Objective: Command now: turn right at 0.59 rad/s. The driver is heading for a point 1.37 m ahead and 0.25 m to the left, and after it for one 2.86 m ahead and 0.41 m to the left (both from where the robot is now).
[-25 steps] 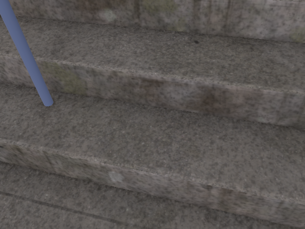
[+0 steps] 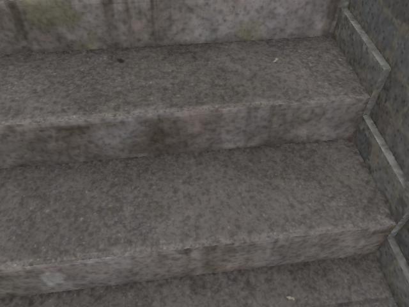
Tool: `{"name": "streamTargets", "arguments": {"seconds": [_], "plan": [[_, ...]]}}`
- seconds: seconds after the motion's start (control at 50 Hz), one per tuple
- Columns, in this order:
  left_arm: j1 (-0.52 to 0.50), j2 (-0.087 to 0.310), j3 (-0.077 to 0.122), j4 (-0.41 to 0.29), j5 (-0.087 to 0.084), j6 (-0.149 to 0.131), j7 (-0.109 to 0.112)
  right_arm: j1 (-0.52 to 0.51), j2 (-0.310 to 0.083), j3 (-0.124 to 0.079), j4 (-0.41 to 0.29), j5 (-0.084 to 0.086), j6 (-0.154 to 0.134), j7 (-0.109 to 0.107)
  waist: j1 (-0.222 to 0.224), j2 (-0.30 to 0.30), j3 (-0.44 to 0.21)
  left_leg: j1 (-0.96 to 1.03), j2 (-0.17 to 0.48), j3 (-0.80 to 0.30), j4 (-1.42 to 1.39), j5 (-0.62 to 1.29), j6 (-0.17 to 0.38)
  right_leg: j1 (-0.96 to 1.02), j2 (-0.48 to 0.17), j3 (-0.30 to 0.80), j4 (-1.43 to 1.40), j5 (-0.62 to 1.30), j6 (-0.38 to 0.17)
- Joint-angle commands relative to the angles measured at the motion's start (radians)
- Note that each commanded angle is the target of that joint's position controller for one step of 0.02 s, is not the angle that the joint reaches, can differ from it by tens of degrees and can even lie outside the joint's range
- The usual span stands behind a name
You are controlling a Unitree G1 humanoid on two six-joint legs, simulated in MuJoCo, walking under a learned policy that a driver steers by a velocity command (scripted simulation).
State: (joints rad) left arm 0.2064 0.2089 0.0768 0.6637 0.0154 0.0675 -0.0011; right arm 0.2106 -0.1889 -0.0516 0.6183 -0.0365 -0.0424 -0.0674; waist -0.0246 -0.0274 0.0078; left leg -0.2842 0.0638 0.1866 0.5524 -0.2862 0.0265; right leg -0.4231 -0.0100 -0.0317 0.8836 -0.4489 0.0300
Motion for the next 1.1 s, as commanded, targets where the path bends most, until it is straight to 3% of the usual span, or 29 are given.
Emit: {"name": "streamTargets", "arguments": {"seconds": [0.02, 0.04, 0.06, 0.08, 0.1, 0.14, 0.18, 0.22, 0.26, 0.34, 0.42, 0.46, 0.48, 0.5, 0.52, 0.54, 0.58, 0.62, 0.64, 0.72, 0.86, 0.88, 0.9, 0.92, 0.94, 0.98, 1.0, 1.04, 1.1], "plan": [[0.014, 0.042, 0.006, -0.08, 0.004, -0.039, 0.008, 0.023, -0.149, -0.041, -0.04, 0.009, 0.007, -0.009, 0.009, 0.166, -0.09, 0.085, 0.211, -0.138, -0.017, 0.358, 0.12, 0.107, 0.053, -0.112, -0.308, 0.117, -0.051], [0.034, 0.051, 0.007, -0.068, 0.015, -0.051, 0.012, 0.056, -0.147, -0.045, -0.019, 0.006, 0.024, -0.007, 0.009, 0.102, -0.09, 0.048, 0.18, -0.1, 0.064, 0.268, 0.081, 0.159, 0.072, -0.093, -0.409, 0.134, -0.06], [0.061, 0.085, 0.015, -0.078, 0.033, -0.07, 0.009, 0.071, -0.112, -0.04, -0.014, -0.004, 0.033, 0.003, 0.023, -0.041, -0.095, -0.127, 0.134, -0.058, 0.263, 0.022, 0.03, 0.296, -0.027, 0.094, -0.452, 0.298, -0.069], [0.078, 0.166, 0.029, -0.13, 0.032, -0.076, 0.023, -0.003, -0.073, -0.025, -0.089, 0.021, 0.041, 0.014, 0.086, -0.338, -0.136, -0.346, -0.009, -0.049, 0.465, -0.31, -0.067, 0.332, -0.356, 0.552, -0.529, 0.755, -0.243], [0.119, 0.141, 0.028, -0.141, 0.024, -0.081, 0.032, -0.033, -0.091, -0.035, -0.064, 0.024, 0.046, 0.017, 0.132, -0.177, -0.183, -0.276, -0.001, -0.186, 0.7, -0.283, -0.094, 0.255, -0.404, 0.574, -0.551, 0.783, -0.375], [0.029, 0.079, -0.002, -0.147, 0.031, -0.071, 0.059, -0.058, -0.046, -0.019, -0.044, 0.028, 0.046, 0.034, 0.064, -0.119, -0.043, -0.322, 0.011, -0.218, 0.77, -0.15, -0.098, 0.148, -0.284, 0.4, -0.544, 0.556, -0.339], [-0.022, 0.027, -0.025, -0.158, 0.026, -0.073, 0.074, -0.009, -0.061, -0.029, 0.006, 0.003, 0.064, 0.04, 0.032, -0.086, -0.057, -0.287, -0.013, -0.203, 0.856, -0.069, -0.082, 0.15, -0.208, 0.266, -0.498, 0.703, -0.289], [0.04, 0.006, -0.038, -0.113, 0.034, -0.091, 0.077, 0.104, -0.042, -0.025, 0.079, 0.017, 0.067, 0.048, 0.023, -0.039, -0.087, -0.233, -0.037, -0.218, 0.862, -0.054, -0.077, 0.174, -0.196, 0.203, -0.48, 0.74, -0.258], [0.102, -0.004, -0.048, -0.079, 0.034, -0.105, 0.088, 0.092, -0.03, -0.02, 0.091, 0.025, 0.066, 0.056, 0.042, -0.009, -0.051, -0.239, -0.052, -0.242, 0.687, -0.077, -0.083, 0.227, -0.193, 0.189, -0.512, 0.647, -0.226], [0.083, 0.024, -0.036, -0.101, 0.022, -0.112, 0.109, 0.0, -0.048, -0.027, 0.075, 0.033, 0.08, 0.045, 0.065, -0.158, -0.056, -0.152, -0.074, -0.201, 0.337, -0.169, -0.066, 0.31, -0.219, 0.173, -0.512, 0.656, -0.224], [0.11, 0.086, -0.004, -0.096, 0.017, -0.094, 0.107, 0.01, -0.04, -0.026, 0.059, 0.031, 0.069, 0.041, 0.06, -0.137, -0.071, -0.082, -0.089, -0.133, 0.187, -0.192, -0.039, 0.265, -0.238, 0.161, -0.44, 0.662, -0.27], [0.101, 0.094, 0.007, -0.071, 0.008, -0.088, 0.096, 0.052, -0.022, -0.02, 0.064, 0.016, 0.055, 0.04, 0.018, -0.102, -0.062, 0.031, -0.113, -0.108, -0.01, -0.098, -0.004, 0.185, -0.209, 0.122, -0.414, 0.532, -0.236], [0.097, 0.088, 0.01, -0.062, 0.001, -0.085, 0.093, 0.063, -0.036, -0.02, 0.062, 0.014, 0.053, 0.034, 0.001, -0.072, -0.038, 0.07, -0.097, -0.143, -0.105, -0.033, 0.005, 0.132, -0.19, 0.103, -0.385, 0.453, -0.196], [0.064, 0.078, 0.014, -0.074, -0.013, -0.084, 0.091, 0.102, -0.079, -0.029, 0.051, -0.002, 0.047, 0.028, -0.02, 0.035, -0.063, 0.176, -0.004, -0.288, -0.117, 0.131, 0.034, 0.0, -0.159, 0.066, -0.255, 0.342, -0.138], [0.03, 0.023, 0.001, -0.1, -0.03, -0.077, 0.083, 0.117, -0.162, -0.052, 0.04, 0.001, 0.041, 0.02, -0.028, 0.267, -0.067, 0.164, 0.173, -0.557, -0.151, 0.285, 0.156, -0.131, 0.004, -0.067, -0.08, 0.044, -0.061], [0.021, 0.028, 0.003, -0.103, -0.032, -0.067, 0.082, 0.155, -0.164, -0.059, 0.023, 0.006, 0.036, 0.017, -0.072, 0.331, -0.04, 0.079, 0.27, -0.715, -0.248, 0.313, 0.282, -0.15, 0.04, -0.003, 0.112, -0.102, -0.024], [0.011, 0.035, 0.002, -0.078, -0.011, -0.059, 0.072, 0.063, -0.137, -0.048, 0.005, 0.015, 0.031, 0.01, -0.02, 0.191, 0.013, -0.039, 0.191, -0.613, -0.249, 0.198, 0.312, -0.143, 0.014, 0.07, 0.339, -0.029, -0.002], [-0.004, 0.059, 0.007, -0.087, 0.025, -0.058, 0.072, 0.006, -0.137, -0.046, -0.023, 0.014, 0.037, 0.014, 0.011, 0.103, -0.002, -0.013, 0.123, -0.55, -0.195, 0.271, 0.283, -0.177, 0.011, 0.071, 0.413, 0.034, 0.007], [-0.03, 0.056, -0.003, -0.1, 0.024, -0.056, 0.059, 0.015, -0.136, -0.041, -0.024, 0.006, 0.039, 0.023, 0.014, 0.053, -0.002, 0.066, 0.08, -0.531, -0.203, 0.214, 0.235, -0.216, 0.005, 0.07, 0.262, -0.008, 0.012], [-0.051, 0.057, -0.016, -0.103, -0.003, -0.044, 0.063, 0.099, -0.151, -0.051, -0.017, 0.002, 0.042, 0.02, -0.036, 0.158, -0.03, 0.173, 0.083, -0.573, -0.186, 0.312, 0.221, -0.188, 0.049, 0.027, 0.083, -0.089, 0.012], [0.055, 0.036, -0.034, -0.1, -0.023, -0.054, 0.077, -0.018, -0.151, -0.06, -0.043, 0.003, 0.058, 0.017, 0.035, 0.194, -0.077, -0.006, 0.016, -0.591, -0.085, 0.402, 0.142, 0.136, 0.081, 0.002, -0.362, 0.084, -0.058], [0.097, 0.037, -0.035, -0.084, -0.027, -0.062, 0.078, -0.032, -0.137, -0.06, -0.036, 0.021, 0.068, 0.023, 0.059, 0.149, -0.074, -0.075, -0.021, -0.587, -0.044, 0.323, 0.106, 0.26, 0.058, 0.028, -0.488, 0.214, -0.056], [0.104, 0.127, -0.016, -0.069, -0.001, -0.074, 0.088, -0.005, -0.066, -0.047, -0.039, 0.032, 0.07, 0.031, 0.043, -0.075, -0.073, -0.229, -0.121, -0.463, 0.174, 0.023, 0.042, 0.393, -0.118, 0.21, -0.595, 0.211, -0.063], [0.044, 0.223, 0.005, -0.113, 0.026, -0.067, 0.1, -0.003, -0.075, -0.048, -0.072, 0.035, 0.072, 0.027, 0.05, -0.282, -0.079, -0.403, -0.259, -0.237, 0.445, -0.302, -0.012, 0.332, -0.382, 0.464, -0.628, 0.384, -0.198], [0.023, 0.159, -0.003, -0.135, 0.029, -0.064, 0.103, 0.043, -0.154, -0.069, -0.043, 0.0, 0.073, 0.027, 0.035, -0.205, -0.13, -0.37, -0.169, -0.25, 0.68, -0.321, -0.047, 0.26, -0.417, 0.477, -0.606, 0.338, -0.259], [-0.06, 0.057, -0.036, -0.141, 0.031, -0.087, 0.096, 0.03, -0.138, -0.073, 0.002, -0.018, 0.086, 0.035, 0.009, -0.119, -0.035, -0.371, -0.122, -0.292, 0.881, -0.165, -0.056, 0.131, -0.294, 0.293, -0.588, 0.156, -0.244], [-0.077, 0.06, -0.039, -0.134, 0.026, -0.097, 0.103, 0.005, -0.141, -0.07, -0.004, -0.01, 0.091, 0.05, 0.005, -0.053, -0.009, -0.425, -0.123, -0.294, 0.866, -0.127, -0.059, 0.17, -0.245, 0.262, -0.579, 0.128, -0.229], [-0.008, 0.08, -0.023, -0.094, 0.021, -0.096, 0.102, 0.002, -0.105, -0.054, -0.01, 0.007, 0.106, 0.066, 0.024, -0.043, 0.018, -0.466, -0.155, -0.235, 0.787, -0.102, -0.089, 0.227, -0.192, 0.171, -0.566, 0.173, -0.254], [0.056, 0.085, -0.005, -0.063, 0.013, -0.099, 0.102, -0.057, -0.102, -0.048, -0.036, -0.011, 0.116, 0.074, 0.051, -0.042, -0.013, -0.522, -0.154, -0.274, 0.688, -0.112, -0.11, 0.359, -0.247, 0.236, -0.555, 0.125, -0.305]]}}
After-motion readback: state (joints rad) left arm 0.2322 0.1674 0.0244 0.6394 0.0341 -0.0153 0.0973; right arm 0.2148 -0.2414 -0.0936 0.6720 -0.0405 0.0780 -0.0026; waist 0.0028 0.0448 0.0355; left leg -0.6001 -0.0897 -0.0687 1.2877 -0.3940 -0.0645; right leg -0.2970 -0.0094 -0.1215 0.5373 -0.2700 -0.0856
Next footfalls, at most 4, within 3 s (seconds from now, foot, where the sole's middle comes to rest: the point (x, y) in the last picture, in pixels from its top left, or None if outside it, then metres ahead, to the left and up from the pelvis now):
0.06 right None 0.04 -0.10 -0.77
0.50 left None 0.01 0.09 -0.77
0.90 right None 0.03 -0.10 -0.77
1.44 left None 0.00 0.12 -0.77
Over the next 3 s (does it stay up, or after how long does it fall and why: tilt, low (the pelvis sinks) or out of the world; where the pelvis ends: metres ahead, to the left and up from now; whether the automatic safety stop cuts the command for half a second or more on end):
stays up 0.87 0.04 0.42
